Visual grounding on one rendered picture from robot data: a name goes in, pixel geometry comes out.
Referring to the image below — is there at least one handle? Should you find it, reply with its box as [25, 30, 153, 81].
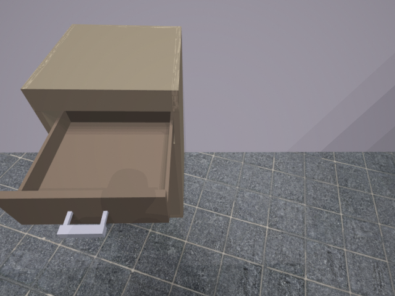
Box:
[57, 211, 109, 238]

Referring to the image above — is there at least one cabinet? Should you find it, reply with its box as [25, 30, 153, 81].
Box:
[21, 24, 184, 218]

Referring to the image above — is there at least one drawer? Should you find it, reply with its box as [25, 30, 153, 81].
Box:
[0, 111, 174, 225]

